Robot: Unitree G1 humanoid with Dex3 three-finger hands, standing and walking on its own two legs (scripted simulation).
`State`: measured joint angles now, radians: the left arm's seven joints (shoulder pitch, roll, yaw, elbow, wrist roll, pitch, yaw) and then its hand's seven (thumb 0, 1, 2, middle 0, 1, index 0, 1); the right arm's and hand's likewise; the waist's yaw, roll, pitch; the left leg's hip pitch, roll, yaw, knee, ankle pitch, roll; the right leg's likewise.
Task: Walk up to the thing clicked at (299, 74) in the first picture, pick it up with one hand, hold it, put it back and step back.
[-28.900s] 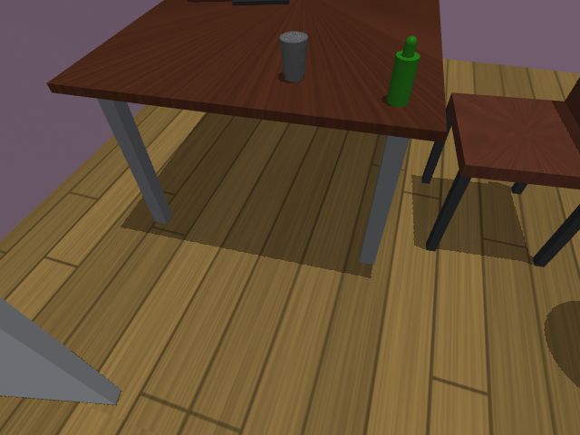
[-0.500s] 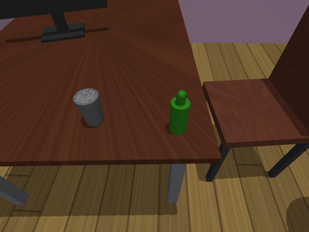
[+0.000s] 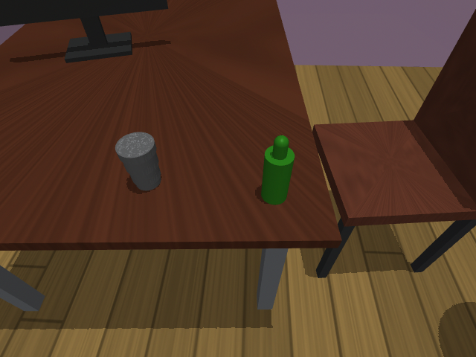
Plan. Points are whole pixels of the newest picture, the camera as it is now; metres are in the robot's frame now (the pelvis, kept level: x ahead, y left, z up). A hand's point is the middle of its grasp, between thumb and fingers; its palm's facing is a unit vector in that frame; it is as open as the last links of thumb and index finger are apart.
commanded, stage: stand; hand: left
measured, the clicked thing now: (142, 164) +0.50 +0.24 +0.01
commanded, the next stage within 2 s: step back in 0.34 s
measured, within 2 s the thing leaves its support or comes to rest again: neither
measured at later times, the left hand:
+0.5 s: hand out of the picture +0.06 +0.26 -0.16, palm faces -0.02 -0.92 -0.39, open 7.4 cm
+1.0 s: hand out of the picture -0.03 +0.23 -0.17, palm faces +0.08 -0.91 -0.41, open 7.4 cm
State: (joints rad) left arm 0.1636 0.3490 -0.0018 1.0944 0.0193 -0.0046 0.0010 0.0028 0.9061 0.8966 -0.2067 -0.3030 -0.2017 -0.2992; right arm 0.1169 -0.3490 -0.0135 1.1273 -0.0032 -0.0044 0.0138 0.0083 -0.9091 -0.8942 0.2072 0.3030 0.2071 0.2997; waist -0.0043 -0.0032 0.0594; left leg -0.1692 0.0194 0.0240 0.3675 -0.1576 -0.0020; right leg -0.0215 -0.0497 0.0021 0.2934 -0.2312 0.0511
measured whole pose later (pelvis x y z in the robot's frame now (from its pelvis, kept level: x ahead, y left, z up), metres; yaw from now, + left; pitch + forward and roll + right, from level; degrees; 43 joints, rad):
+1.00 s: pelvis -0.12 -0.04 -0.03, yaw +6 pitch -1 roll +0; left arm 0.09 0.34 0.05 0.80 0.02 0.02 0.03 0.00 0.90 0.90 -0.21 -0.30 -0.21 -0.30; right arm 0.12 -0.40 -0.03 0.93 -0.01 0.06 -0.01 0.01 -0.91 -0.89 0.21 0.30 0.21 0.30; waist 0.01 0.03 0.22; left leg -0.32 -0.02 -0.06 0.78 -0.48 0.00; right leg -0.36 -0.05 -0.11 0.67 -0.30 -0.02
